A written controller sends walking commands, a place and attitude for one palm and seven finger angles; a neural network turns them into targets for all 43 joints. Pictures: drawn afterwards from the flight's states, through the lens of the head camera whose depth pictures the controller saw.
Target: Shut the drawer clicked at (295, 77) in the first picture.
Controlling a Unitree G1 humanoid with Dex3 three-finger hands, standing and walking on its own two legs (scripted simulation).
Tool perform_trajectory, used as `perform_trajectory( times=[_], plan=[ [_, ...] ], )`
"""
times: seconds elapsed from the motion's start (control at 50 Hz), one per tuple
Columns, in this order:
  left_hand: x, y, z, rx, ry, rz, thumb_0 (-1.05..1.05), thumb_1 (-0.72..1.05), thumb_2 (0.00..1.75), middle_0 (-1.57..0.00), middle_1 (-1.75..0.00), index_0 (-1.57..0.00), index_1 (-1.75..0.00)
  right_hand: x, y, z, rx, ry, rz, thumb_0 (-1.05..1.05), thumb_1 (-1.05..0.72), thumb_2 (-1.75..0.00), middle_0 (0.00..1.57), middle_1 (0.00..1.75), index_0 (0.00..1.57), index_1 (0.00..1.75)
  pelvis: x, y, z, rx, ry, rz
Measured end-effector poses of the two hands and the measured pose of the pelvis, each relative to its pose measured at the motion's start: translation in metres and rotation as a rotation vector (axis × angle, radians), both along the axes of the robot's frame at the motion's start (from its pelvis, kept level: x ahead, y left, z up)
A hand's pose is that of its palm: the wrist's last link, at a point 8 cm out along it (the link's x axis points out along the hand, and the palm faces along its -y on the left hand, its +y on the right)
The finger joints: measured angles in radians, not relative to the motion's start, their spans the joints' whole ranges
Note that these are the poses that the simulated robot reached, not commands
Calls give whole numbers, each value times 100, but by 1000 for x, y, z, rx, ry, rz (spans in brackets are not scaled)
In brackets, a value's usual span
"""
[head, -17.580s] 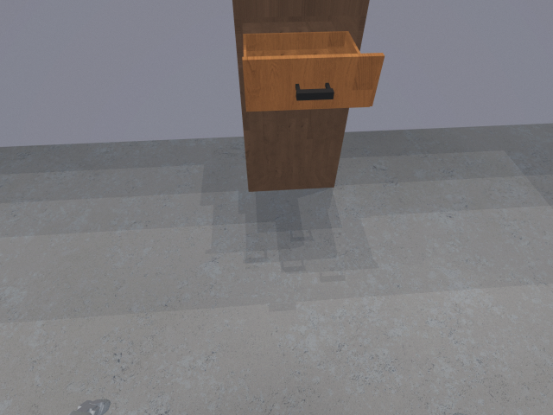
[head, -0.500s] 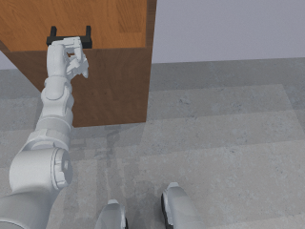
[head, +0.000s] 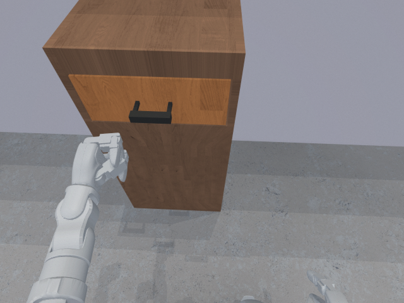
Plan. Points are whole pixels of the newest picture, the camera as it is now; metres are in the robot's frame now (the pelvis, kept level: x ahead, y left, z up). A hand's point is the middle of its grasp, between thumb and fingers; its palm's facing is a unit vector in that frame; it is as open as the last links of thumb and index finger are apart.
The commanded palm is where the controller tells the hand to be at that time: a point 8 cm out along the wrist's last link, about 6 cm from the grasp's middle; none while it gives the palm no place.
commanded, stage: draw the hand back to the body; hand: left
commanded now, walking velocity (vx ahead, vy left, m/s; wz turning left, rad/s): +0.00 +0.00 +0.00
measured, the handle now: (152, 111) +0.57 +0.14 +0.01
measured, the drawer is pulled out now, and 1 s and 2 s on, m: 0.00 0.00 0.00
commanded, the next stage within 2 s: step back with the hand held close in 0.94 s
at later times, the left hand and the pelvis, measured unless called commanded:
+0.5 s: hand (46, 205) +0.24 +0.22 +0.16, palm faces +0.30 -0.90 -0.31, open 3.3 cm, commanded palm +0.19 +0.26 +0.17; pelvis +0.01 +0.00 +0.04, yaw +1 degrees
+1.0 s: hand out of the picture +0.17 +0.25 +0.20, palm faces +0.45 -0.80 -0.39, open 3.3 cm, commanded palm +0.12 +0.28 +0.21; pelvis -0.01 +0.00 +0.04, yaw +0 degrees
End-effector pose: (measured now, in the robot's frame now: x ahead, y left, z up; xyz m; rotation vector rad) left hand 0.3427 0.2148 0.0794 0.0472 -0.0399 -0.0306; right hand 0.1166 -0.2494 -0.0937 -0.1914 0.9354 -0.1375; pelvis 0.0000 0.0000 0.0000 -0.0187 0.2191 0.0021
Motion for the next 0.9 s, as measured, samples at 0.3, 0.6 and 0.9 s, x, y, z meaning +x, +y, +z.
perform_trajectory(
  times=[0.3,0.6,0.9],
  plan=[
    [-88,26,56,211,22,204,2,90,90,-140,-159,-140,-160,66,37,47,10,-230,93,1,-90,-89,20,30,20,30,1,3,26,13,-187,5],
    [-161,56,110,326,-75,369,2,89,90,-140,-159,-140,-160,66,50,50,25,-250,155,1,-90,-89,20,30,20,30,7,5,37,10,-272,9],
    [-213,72,143,430,-170,477,2,89,90,-140,-159,-141,-160,56,37,54,-4,-292,139,1,-90,-89,20,30,20,30,-1,2,37,9,-305,4]
  ],
)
